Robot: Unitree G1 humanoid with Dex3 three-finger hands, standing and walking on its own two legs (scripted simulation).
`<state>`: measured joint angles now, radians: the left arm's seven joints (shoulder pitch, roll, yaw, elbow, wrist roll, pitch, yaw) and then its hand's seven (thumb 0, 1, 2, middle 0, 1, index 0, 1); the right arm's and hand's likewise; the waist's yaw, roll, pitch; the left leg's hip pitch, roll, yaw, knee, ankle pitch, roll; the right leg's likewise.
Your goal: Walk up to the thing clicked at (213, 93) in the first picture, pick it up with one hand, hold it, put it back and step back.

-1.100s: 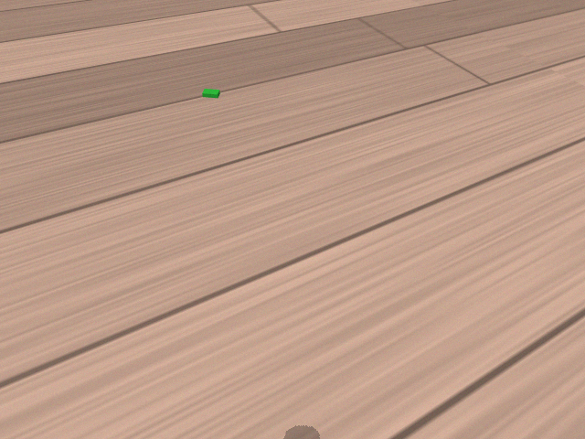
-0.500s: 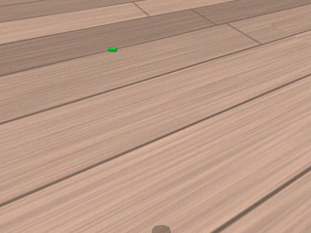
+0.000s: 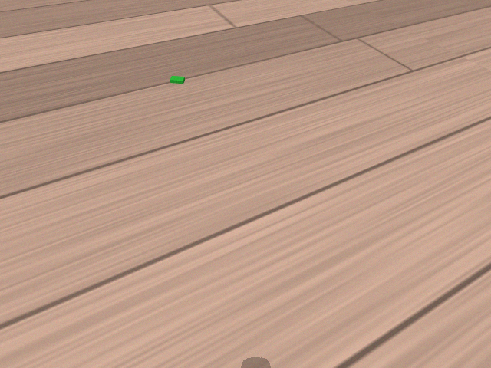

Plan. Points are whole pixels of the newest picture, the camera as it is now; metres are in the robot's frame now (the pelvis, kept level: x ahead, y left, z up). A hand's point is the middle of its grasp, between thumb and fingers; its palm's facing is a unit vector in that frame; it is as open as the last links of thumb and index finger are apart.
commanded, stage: stand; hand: left
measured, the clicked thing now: (177, 79) +2.20 +0.47 -0.77
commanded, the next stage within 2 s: walk up in 0.02 s
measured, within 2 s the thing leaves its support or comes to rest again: neither
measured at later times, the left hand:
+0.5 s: hand (33, 355) +0.18 +0.40 -0.17, palm faces -0.08 -0.92 -0.39, open 7.4 cm
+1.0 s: hand (113, 188) +0.56 +0.34 -0.13, palm faces -0.08 -0.92 -0.37, open 7.4 cm
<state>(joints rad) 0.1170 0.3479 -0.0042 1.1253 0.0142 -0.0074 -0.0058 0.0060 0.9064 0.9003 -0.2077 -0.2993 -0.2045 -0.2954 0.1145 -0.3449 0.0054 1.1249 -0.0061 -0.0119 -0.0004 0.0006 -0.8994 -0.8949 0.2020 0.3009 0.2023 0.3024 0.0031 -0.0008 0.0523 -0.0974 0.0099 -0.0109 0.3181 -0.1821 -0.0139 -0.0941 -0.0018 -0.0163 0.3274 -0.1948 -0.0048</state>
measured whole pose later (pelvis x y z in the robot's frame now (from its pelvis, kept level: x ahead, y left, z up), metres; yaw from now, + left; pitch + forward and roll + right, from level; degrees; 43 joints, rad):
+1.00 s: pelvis +0.43 +0.08 -0.02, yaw -4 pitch -3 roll -1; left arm 0.19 0.37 0.03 0.89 -0.01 -0.10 -0.06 0.00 0.91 0.90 -0.21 -0.30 -0.21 -0.30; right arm 0.27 -0.42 -0.07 0.92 -0.01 -0.05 0.07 0.01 -0.90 -0.89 0.20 0.30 0.20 0.30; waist -0.01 0.08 0.06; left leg -0.41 0.08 -0.02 1.11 -0.30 0.03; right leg -0.24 -0.02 -0.11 0.51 -0.23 -0.03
